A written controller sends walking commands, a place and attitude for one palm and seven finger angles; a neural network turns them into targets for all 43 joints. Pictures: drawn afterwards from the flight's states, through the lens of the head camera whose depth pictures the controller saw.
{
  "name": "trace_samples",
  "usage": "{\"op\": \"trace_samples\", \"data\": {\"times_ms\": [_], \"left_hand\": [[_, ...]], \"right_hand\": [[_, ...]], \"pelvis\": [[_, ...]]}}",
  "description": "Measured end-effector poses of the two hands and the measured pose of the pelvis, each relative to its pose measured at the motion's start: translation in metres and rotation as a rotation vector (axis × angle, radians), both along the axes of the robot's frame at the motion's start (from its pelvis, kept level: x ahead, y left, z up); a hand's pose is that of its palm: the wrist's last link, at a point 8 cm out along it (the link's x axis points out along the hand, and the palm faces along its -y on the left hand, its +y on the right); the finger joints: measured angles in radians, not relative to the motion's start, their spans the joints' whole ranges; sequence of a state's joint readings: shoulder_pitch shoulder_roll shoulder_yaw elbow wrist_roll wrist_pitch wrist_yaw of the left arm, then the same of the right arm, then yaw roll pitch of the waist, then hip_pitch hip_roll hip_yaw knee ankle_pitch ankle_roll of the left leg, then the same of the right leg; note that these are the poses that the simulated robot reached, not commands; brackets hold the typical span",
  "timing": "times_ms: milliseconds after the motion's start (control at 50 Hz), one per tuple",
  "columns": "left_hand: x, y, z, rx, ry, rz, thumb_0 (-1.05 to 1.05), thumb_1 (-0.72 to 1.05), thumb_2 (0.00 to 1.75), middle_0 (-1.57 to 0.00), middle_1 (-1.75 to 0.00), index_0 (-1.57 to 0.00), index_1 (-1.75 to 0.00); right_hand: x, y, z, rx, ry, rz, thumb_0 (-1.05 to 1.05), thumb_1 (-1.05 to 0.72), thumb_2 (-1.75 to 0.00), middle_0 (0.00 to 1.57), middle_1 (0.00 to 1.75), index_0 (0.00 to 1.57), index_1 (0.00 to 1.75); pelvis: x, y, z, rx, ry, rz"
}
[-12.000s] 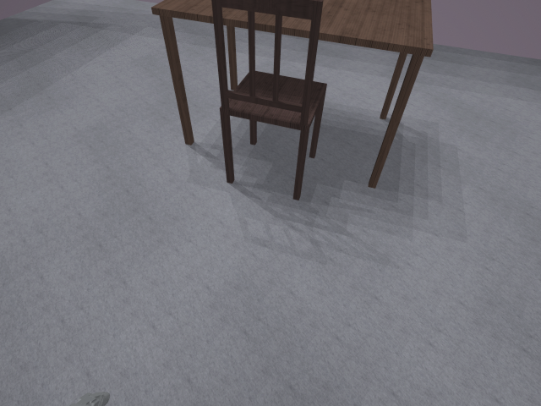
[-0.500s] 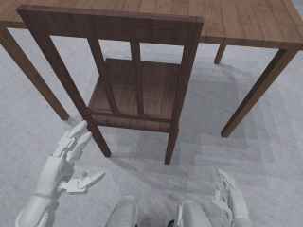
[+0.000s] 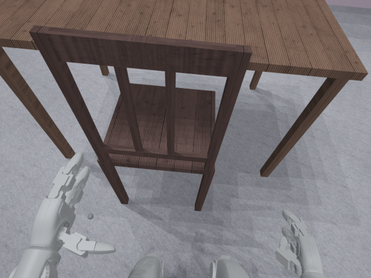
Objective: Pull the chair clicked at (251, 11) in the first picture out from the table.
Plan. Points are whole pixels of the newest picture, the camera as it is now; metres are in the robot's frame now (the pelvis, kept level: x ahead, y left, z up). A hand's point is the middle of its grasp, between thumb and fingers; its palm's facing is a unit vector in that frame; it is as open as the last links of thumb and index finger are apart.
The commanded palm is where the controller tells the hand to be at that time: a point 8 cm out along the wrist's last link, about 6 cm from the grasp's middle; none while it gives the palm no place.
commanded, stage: raise the hand toward the chair's back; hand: left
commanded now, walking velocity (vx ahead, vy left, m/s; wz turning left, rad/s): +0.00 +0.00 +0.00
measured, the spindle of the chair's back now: (131, 116) +0.49 +0.17 +0.02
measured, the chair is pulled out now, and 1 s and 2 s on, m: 0.00 0.00 0.00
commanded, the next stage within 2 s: aim the fingers beside a spindle in 0.88 s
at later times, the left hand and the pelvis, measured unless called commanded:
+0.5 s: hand (82, 201) +0.25 +0.21 +0.04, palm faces -0.04 -1.00 -0.06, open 16.9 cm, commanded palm +0.23 +0.27 +0.05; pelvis +0.01 +0.01 +0.01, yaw +0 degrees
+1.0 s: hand (86, 202) +0.25 +0.20 +0.05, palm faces -0.01 -1.00 -0.06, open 16.9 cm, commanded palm +0.23 +0.26 +0.05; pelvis +0.01 +0.00 +0.01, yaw +0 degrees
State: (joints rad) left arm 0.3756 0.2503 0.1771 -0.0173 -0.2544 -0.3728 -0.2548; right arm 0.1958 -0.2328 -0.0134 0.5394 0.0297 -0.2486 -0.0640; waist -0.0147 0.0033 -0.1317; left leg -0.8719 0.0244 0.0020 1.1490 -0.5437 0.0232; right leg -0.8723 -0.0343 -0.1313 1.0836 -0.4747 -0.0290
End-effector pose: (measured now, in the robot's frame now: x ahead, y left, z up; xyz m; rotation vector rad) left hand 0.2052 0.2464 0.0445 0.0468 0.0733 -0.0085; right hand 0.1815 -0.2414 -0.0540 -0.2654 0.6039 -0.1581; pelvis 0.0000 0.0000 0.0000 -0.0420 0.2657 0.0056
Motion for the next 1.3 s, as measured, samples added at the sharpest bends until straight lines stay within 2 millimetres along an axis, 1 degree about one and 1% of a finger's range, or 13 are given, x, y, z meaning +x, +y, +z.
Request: {"op": "trace_samples", "data": {"times_ms": [60,140,200,340,420,520,620,720,840,980,1060,1180,1300], "left_hand": [[0.003,0.008,0.005,0.013,-0.01,0.028,0.0,-0.39,0.35,-0.07,-0.1,-0.08,-0.1],[0.006,0.011,0.0,0.017,0.03,0.001,-0.01,-0.45,0.32,-0.06,-0.09,-0.07,-0.09],[0.008,0.011,-0.003,0.011,0.056,-0.026,-0.01,-0.47,0.31,-0.06,-0.09,-0.06,-0.09],[0.017,0.021,0.01,0.021,-0.007,0.005,-0.01,-0.5,0.3,-0.06,-0.08,-0.06,-0.08],[0.024,0.025,0.01,0.029,-0.001,0.001,-0.01,-0.5,0.3,-0.06,-0.08,-0.06,-0.08],[0.027,0.021,0.004,0.008,0.051,-0.031,-0.01,-0.5,0.3,-0.06,-0.08,-0.06,-0.08],[0.025,0.017,0.007,0.006,0.032,-0.02,-0.01,-0.5,0.3,-0.06,-0.08,-0.06,-0.08],[0.024,0.017,0.008,0.02,0.003,0.001,-0.01,-0.5,0.3,-0.06,-0.08,-0.06,-0.08],[0.022,0.013,0.004,0.017,0.038,-0.017,-0.01,-0.5,0.3,-0.06,-0.08,-0.06,-0.08],[0.021,0.01,0.01,0.015,0.008,-0.003,-0.01,-0.5,0.3,-0.06,-0.08,-0.06,-0.08],[0.024,0.008,0.006,0.014,0.015,-0.007,-0.01,-0.5,0.3,-0.06,-0.08,-0.06,-0.08],[0.033,-0.002,-0.002,0.0,0.024,-0.036,-0.01,-0.5,0.3,-0.06,-0.08,-0.06,-0.08],[0.043,-0.008,-0.001,0.008,-0.006,-0.035,-0.01,-0.5,0.3,-0.06,-0.08,-0.06,-0.08]], "right_hand": [[0.005,0.011,0.001,0.02,-0.002,0.025,0.02,-0.9,-0.9,0.21,0.3,0.2,0.3],[0.008,0.022,0.0,0.037,0.006,0.053,0.01,-0.9,-0.9,0.21,0.3,0.2,0.3],[0.006,0.026,-0.002,0.04,0.017,0.059,0.01,-0.9,-0.9,0.21,0.3,0.2,0.3],[-0.006,0.022,-0.006,0.028,0.066,0.046,0.01,-0.9,-0.9,0.21,0.3,0.2,0.3],[-0.013,0.017,-0.008,0.02,0.09,0.033,0.02,-0.9,-0.9,0.21,0.3,0.2,0.3],[-0.019,0.009,-0.004,0.011,0.096,0.007,0.02,-0.9,-0.9,0.21,0.3,0.2,0.3],[-0.022,0.002,0.0,0.0,0.088,0.0,0.02,-0.9,-0.9,0.21,0.3,0.2,0.3],[-0.02,0.0,-0.001,-0.001,0.088,0.012,0.02,-0.9,-0.9,0.21,0.3,0.2,0.3],[-0.015,0.001,-0.003,0.014,0.079,0.019,0.02,-0.9,-0.9,0.21,0.3,0.2,0.3],[-0.01,0.002,-0.003,0.025,0.065,0.029,0.02,-0.9,-0.9,0.21,0.3,0.2,0.3],[-0.009,0.001,-0.005,0.025,0.064,0.035,0.01,-0.9,-0.9,0.21,0.3,0.2,0.3],[-0.011,-0.003,-0.01,0.019,0.073,0.031,0.01,-0.9,-0.9,0.21,0.3,0.2,0.3],[-0.017,-0.007,-0.015,0.019,0.093,0.019,0.01,-0.9,-0.9,0.21,0.3,0.2,0.3]], "pelvis": [[0.002,0.002,0.002,-0.002,-0.003,0.004],[0.003,0.005,0.004,-0.005,-0.003,0.005],[0.004,0.007,0.004,-0.006,-0.003,0.004],[0.006,0.009,0.007,-0.007,-0.005,0.003],[0.006,0.009,0.008,-0.006,-0.005,0.004],[0.007,0.009,0.01,-0.003,-0.006,-0.003],[0.007,0.008,0.012,-0.001,-0.008,-0.005],[0.006,0.005,0.01,0.001,-0.006,-0.002],[0.006,0.001,0.01,0.002,-0.006,-0.002],[0.007,-0.002,0.011,0.004,-0.009,0.001],[0.006,-0.003,0.009,0.005,-0.005,0.003],[0.005,-0.005,0.006,0.008,0.007,0.0],[0.004,-0.006,0.003,0.012,0.017,-0.004]]}}
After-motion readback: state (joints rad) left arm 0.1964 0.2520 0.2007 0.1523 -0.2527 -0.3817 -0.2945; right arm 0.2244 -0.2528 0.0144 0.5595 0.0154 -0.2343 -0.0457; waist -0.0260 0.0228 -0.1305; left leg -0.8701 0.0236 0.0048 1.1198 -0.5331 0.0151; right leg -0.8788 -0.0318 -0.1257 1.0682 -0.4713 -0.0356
